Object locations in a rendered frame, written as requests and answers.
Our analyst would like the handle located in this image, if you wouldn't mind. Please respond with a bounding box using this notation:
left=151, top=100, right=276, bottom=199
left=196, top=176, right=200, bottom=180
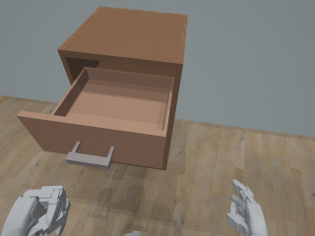
left=65, top=142, right=115, bottom=170

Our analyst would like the cabinet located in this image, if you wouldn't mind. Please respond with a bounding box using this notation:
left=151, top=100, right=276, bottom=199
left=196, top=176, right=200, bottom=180
left=57, top=6, right=188, bottom=171

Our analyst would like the robot left hand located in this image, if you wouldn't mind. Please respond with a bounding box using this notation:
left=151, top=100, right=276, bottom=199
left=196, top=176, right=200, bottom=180
left=0, top=186, right=71, bottom=236

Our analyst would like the robot right hand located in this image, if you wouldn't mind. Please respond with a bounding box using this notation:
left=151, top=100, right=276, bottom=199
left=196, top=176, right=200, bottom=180
left=226, top=179, right=269, bottom=236

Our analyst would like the drawer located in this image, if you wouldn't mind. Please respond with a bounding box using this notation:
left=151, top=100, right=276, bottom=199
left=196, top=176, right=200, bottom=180
left=17, top=67, right=174, bottom=169

